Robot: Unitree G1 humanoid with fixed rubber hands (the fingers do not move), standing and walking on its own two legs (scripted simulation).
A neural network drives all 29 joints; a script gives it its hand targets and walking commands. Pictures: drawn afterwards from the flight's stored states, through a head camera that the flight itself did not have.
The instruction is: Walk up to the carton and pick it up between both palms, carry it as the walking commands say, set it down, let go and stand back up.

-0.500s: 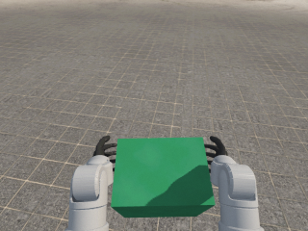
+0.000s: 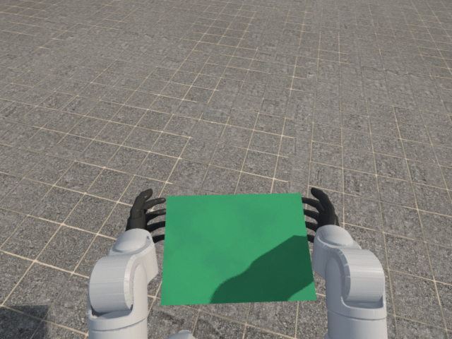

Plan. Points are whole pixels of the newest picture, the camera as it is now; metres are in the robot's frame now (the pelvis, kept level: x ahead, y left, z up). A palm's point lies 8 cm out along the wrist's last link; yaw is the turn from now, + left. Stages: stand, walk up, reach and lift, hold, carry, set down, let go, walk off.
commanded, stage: carry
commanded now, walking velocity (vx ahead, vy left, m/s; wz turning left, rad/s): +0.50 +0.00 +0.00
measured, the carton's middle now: (233, 253) +0.27 +0.01 +0.00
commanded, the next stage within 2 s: none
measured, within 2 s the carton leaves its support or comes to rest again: neither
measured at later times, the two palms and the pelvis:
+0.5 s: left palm (180, 100) +0.60 +0.14 +0.10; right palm (306, 115) +0.56 -0.15 +0.09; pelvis +0.31 +0.02 -0.01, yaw -3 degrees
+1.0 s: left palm (183, 43) +0.90 +0.17 +0.09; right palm (277, 54) +0.87 -0.12 +0.09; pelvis +0.62 +0.05 -0.01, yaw -3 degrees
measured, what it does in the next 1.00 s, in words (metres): walks ahead: left foot, then right foot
